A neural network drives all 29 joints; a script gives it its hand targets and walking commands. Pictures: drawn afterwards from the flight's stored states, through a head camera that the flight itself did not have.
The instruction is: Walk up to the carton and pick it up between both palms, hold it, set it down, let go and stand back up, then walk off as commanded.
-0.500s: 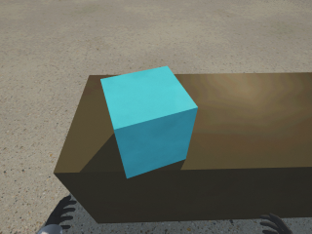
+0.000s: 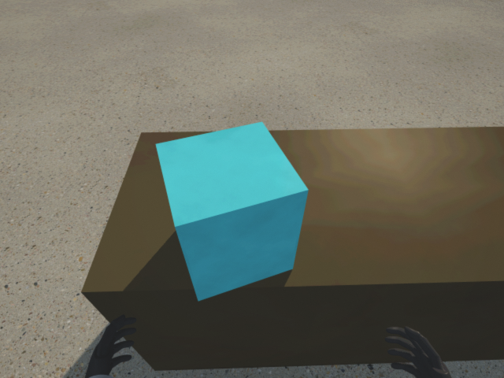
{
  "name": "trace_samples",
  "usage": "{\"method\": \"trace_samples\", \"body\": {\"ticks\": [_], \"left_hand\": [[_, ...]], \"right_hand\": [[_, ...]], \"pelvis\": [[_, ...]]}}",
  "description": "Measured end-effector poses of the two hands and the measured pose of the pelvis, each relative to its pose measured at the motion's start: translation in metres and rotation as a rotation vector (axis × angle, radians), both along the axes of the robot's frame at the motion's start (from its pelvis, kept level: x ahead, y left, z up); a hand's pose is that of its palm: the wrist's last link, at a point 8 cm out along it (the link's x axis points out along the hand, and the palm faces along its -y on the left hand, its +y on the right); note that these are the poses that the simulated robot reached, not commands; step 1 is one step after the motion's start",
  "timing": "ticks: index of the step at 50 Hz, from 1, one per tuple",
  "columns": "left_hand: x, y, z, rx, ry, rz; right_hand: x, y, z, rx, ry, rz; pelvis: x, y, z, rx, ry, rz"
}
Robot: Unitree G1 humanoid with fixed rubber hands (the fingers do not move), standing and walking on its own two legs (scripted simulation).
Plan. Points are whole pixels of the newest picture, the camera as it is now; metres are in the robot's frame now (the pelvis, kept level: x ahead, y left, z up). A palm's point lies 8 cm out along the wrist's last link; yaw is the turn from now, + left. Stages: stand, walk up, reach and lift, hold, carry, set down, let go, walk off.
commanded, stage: reach and lift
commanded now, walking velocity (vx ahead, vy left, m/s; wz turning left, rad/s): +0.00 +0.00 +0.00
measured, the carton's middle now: (230, 211) +0.44 +0.07 +0.01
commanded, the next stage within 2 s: none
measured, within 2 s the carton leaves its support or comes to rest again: neither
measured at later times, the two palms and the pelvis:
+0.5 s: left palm (122, 353) +0.19 +0.21 -0.02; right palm (422, 351) +0.20 -0.24 -0.02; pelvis +0.01 +0.00 +0.00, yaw +0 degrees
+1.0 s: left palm (139, 318) +0.23 +0.19 +0.01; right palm (405, 300) +0.26 -0.22 +0.01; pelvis +0.01 +0.00 +0.00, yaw +0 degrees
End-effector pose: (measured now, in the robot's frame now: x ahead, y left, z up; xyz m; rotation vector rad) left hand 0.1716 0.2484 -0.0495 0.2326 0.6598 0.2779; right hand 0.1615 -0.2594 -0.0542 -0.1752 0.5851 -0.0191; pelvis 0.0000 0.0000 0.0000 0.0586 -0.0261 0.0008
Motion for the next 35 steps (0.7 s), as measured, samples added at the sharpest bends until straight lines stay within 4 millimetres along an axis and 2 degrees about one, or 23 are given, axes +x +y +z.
{"method": "trace_samples", "body": {"ticks": [13,35], "left_hand": [[0.004,-0.015,0.016,-0.042,-0.143,0.041],[0.029,-0.053,0.045,-0.113,-0.315,0.098]], "right_hand": [[0.020,0.012,0.017,0.089,-0.109,0.018],[0.054,0.026,0.041,0.191,-0.244,0.051]], "pelvis": [[0.011,0.002,0.004,-0.004,0.002,0.001],[0.011,0.002,0.004,-0.004,0.003,0.001]]}}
